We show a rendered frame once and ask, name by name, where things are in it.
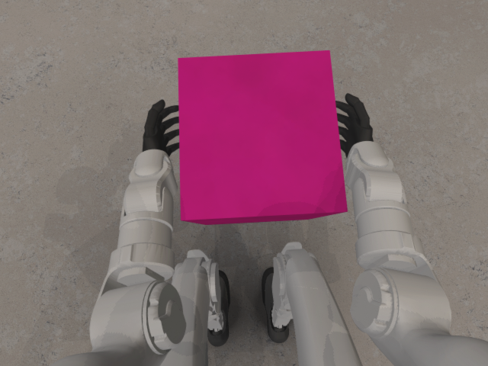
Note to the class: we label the robot left forearm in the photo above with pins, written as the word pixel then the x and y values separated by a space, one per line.
pixel 144 250

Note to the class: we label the robot right forearm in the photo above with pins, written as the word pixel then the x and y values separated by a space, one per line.
pixel 385 232

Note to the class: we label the robot left upper arm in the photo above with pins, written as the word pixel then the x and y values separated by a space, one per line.
pixel 135 325

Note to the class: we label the robot right upper arm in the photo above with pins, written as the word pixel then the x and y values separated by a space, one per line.
pixel 408 318

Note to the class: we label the robot left hand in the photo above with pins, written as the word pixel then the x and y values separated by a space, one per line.
pixel 154 137

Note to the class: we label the robot shin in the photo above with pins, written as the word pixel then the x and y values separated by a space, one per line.
pixel 281 312
pixel 215 315

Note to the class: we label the robot right hand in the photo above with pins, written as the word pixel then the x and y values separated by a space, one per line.
pixel 357 122

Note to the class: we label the robot right shin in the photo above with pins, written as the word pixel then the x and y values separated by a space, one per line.
pixel 281 312

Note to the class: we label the robot left shin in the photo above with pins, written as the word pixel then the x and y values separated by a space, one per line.
pixel 215 315

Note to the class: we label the carton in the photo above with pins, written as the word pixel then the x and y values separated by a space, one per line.
pixel 259 138

